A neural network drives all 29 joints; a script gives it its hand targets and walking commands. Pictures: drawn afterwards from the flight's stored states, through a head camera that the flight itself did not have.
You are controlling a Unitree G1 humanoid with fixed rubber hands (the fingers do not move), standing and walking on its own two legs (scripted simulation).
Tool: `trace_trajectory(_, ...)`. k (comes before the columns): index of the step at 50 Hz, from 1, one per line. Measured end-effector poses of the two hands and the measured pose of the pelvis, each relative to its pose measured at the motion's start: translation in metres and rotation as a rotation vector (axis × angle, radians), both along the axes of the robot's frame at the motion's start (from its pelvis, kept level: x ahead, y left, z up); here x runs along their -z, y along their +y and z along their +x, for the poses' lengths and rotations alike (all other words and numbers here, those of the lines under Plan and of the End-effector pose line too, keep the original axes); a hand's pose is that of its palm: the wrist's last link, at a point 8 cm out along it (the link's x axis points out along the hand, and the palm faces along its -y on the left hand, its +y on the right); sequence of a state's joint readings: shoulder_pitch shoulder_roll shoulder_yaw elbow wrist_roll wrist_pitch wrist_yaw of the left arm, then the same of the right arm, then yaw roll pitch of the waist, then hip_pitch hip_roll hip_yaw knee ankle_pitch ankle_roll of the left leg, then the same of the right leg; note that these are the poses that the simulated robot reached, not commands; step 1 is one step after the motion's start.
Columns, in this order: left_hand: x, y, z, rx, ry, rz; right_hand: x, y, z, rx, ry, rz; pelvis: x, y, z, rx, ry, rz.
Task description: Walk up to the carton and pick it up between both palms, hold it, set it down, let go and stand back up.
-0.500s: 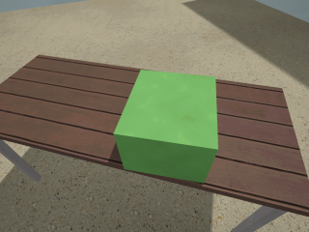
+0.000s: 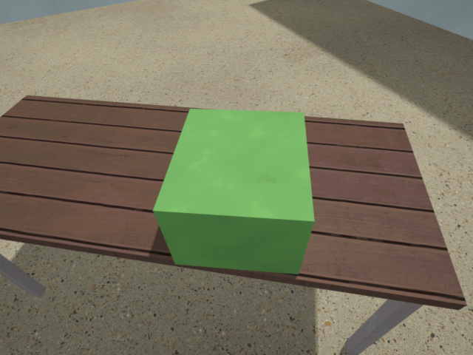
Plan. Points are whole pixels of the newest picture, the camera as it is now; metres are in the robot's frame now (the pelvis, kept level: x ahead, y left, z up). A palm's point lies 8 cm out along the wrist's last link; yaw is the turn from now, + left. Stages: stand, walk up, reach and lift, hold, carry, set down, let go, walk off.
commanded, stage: walk up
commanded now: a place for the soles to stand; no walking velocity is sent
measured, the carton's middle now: (240, 186) +0.49 +0.01 -0.03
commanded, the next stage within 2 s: none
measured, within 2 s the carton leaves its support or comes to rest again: neither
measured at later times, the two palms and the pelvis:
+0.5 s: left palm out of the picture +0.04 +0.31 -0.12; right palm out of the picture +0.01 -0.25 -0.14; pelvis -0.01 +0.05 +0.00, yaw -10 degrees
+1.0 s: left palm out of the picture +0.07 +0.40 -0.15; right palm out of the picture -0.08 -0.08 -0.10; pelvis +0.00 +0.15 +0.01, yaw -15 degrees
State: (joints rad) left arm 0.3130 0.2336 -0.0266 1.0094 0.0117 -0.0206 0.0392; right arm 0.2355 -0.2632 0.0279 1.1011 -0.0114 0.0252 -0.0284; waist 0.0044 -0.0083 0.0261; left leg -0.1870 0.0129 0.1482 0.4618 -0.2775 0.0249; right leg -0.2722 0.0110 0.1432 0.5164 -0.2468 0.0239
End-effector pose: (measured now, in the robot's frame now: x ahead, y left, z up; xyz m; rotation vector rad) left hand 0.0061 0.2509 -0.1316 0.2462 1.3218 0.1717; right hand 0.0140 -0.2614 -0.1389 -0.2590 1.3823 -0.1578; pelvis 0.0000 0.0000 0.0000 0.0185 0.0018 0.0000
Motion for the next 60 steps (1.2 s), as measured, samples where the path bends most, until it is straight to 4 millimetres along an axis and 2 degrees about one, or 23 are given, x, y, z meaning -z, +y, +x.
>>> trace_trajectory(16, 0.000, 0.009, 0.034, 0.075, -0.048, 0.033, 0.003, -0.008, 0.000, 0.053, -0.037, -0.018, 0.006, 0.002, -0.001, 0.060, 0.003, 0.004)
trace_trajectory(21, -0.007, 0.024, 0.031, 0.096, -0.039, 0.078, 0.006, -0.009, -0.001, 0.065, -0.031, -0.036, 0.008, 0.021, -0.007, 0.137, 0.026, -0.007)
trace_trajectory(24, -0.013, 0.049, 0.028, 0.113, -0.008, 0.111, 0.002, 0.005, 0.000, 0.089, -0.069, -0.040, 0.005, 0.039, -0.013, 0.179, 0.042, -0.001)
trace_trajectory(26, -0.014, 0.067, 0.034, 0.132, -0.016, 0.124, 0.001, 0.019, -0.003, 0.101, -0.086, -0.040, 0.006, 0.052, -0.016, 0.185, 0.044, -0.006)
trace_trajectory(30, -0.003, 0.101, 0.060, 0.176, -0.077, 0.108, 0.006, 0.056, -0.019, 0.130, -0.090, -0.042, 0.016, 0.086, -0.020, 0.201, 0.034, -0.021)
trace_trajectory(33, 0.008, 0.123, 0.083, 0.220, -0.117, 0.075, 0.005, 0.092, -0.034, 0.180, -0.109, -0.038, 0.021, 0.111, -0.022, 0.232, -0.007, 0.011)
trace_trajectory(35, 0.006, 0.130, 0.097, 0.249, -0.142, 0.059, -0.002, 0.112, -0.047, 0.223, -0.126, -0.035, 0.016, 0.122, -0.019, 0.255, -0.015, -0.004)
trace_trajectory(39, -0.009, 0.137, 0.116, 0.264, -0.191, 0.011, -0.023, 0.141, -0.067, 0.272, -0.121, -0.045, -0.002, 0.137, -0.012, 0.246, -0.002, -0.056)
trace_trajectory(43, -0.002, 0.148, 0.106, 0.287, -0.132, -0.019, -0.035, 0.159, -0.072, 0.276, -0.135, -0.057, -0.008, 0.148, -0.012, 0.259, -0.002, -0.051)
trace_trajectory(48, 0.014, 0.150, 0.072, 0.287, 0.008, -0.047, -0.038, 0.174, -0.090, 0.309, -0.094, -0.063, -0.008, 0.151, -0.008, 0.262, -0.010, -0.040)
trace_trajectory(51, 0.015, 0.143, 0.063, 0.285, 0.055, -0.061, -0.035, 0.183, -0.103, 0.322, -0.042, -0.049, -0.009, 0.150, -0.002, 0.253, -0.009, -0.042)
trace_trajectory(56, 0.011, 0.127, 0.072, 0.293, 0.050, -0.057, -0.028, 0.187, -0.114, 0.331, 0.019, -0.011, -0.008, 0.140, 0.005, 0.238, -0.016, -0.038)
trace_trajectory(60, 0.006, 0.111, 0.091, 0.298, 0.008, -0.028, -0.018, 0.176, -0.115, 0.329, 0.043, 0.022, -0.004, 0.125, 0.011, 0.225, -0.021, -0.024)
